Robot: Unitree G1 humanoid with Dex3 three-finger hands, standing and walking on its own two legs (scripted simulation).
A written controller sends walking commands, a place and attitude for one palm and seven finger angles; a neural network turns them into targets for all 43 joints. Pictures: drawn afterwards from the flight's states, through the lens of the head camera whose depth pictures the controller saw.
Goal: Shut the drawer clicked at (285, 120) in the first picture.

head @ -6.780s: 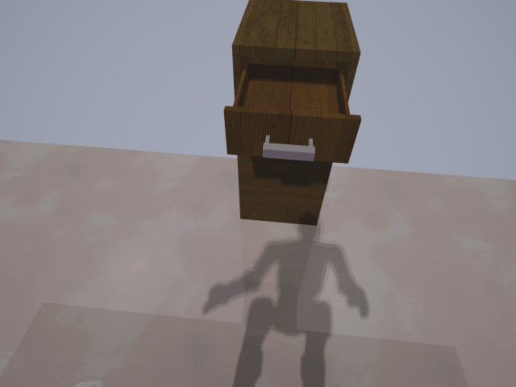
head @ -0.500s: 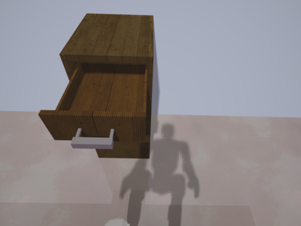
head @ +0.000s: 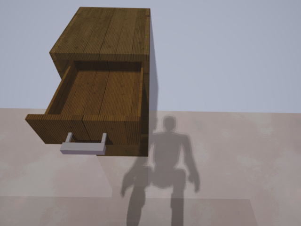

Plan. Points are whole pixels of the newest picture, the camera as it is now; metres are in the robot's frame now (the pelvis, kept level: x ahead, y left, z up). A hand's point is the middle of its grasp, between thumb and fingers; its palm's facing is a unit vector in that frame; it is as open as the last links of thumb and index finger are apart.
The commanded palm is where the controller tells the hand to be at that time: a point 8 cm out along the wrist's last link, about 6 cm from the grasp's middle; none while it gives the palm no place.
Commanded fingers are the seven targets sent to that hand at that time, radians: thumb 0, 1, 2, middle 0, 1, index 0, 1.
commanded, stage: come to a stop and stand still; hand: left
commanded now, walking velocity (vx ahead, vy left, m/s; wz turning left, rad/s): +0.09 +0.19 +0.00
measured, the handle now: (85, 142) +0.34 +0.23 -0.02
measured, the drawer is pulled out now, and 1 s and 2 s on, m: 0.29 0.29 0.29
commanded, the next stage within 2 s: look again from close up in 0.84 s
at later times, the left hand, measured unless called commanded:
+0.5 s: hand out of the picture -0.07 +0.16 -0.15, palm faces +0.15 -0.96 -0.24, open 7.4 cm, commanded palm none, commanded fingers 0.00 0.90 0.90 -0.20 -0.30 -0.20 -0.30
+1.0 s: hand out of the picture -0.02 +0.18 -0.18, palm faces +0.01 -0.98 -0.22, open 7.4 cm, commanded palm none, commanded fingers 0.00 0.90 0.90 -0.20 -0.30 -0.20 -0.30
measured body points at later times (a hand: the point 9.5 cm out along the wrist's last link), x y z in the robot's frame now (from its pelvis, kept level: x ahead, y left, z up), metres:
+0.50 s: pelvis -0.05 -0.02 +0.01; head -0.04 -0.04 +0.46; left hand -0.08 +0.21 -0.14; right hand -0.01 -0.27 -0.15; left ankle -0.08 +0.13 -0.70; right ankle +0.00 -0.13 -0.73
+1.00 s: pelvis -0.04 -0.01 +0.00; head -0.01 -0.01 +0.45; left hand -0.02 +0.23 -0.16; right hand -0.09 -0.21 -0.16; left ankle -0.08 +0.13 -0.73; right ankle -0.04 -0.13 -0.74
